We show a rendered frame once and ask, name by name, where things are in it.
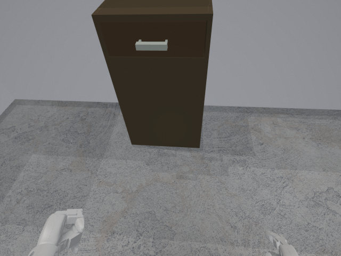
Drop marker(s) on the right robot hand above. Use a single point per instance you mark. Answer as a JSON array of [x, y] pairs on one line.
[[280, 243]]

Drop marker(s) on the handle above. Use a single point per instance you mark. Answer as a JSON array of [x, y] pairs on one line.
[[151, 46]]

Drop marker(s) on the drawer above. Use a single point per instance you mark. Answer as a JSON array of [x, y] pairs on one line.
[[185, 38]]

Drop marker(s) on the cabinet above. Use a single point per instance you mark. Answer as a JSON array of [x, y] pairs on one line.
[[161, 98]]

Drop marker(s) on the left robot forearm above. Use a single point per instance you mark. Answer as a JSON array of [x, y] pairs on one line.
[[45, 250]]

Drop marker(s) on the left robot hand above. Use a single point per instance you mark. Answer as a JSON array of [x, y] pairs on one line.
[[54, 233]]

